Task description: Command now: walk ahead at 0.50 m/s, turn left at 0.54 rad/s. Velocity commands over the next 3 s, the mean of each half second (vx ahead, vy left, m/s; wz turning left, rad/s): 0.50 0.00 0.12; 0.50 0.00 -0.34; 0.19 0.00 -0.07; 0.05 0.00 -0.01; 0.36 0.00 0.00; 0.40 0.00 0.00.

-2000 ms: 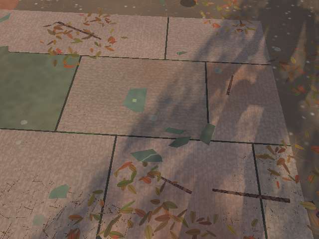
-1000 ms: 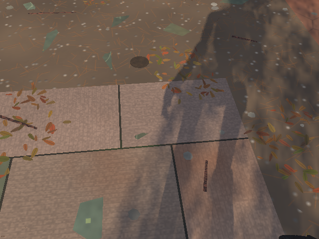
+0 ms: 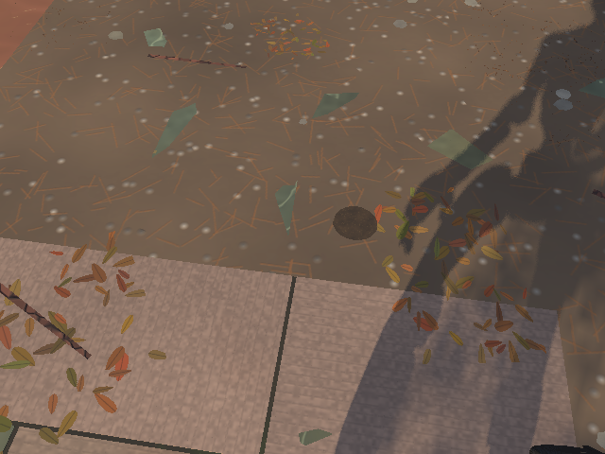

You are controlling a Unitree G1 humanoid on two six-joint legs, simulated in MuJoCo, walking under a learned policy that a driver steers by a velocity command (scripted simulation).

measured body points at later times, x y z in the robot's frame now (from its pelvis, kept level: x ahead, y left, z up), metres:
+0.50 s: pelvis +0.29 -0.01 +0.01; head +0.32 -0.01 +0.46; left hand +0.47 +0.24 -0.09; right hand +0.34 -0.30 -0.11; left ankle +0.11 +0.08 -0.71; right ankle +0.45 -0.11 -0.70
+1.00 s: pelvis +0.58 -0.03 +0.02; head +0.60 -0.03 +0.47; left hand +0.66 +0.25 -0.10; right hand +0.76 -0.29 -0.06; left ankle +0.75 +0.08 -0.70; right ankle +0.44 -0.11 -0.71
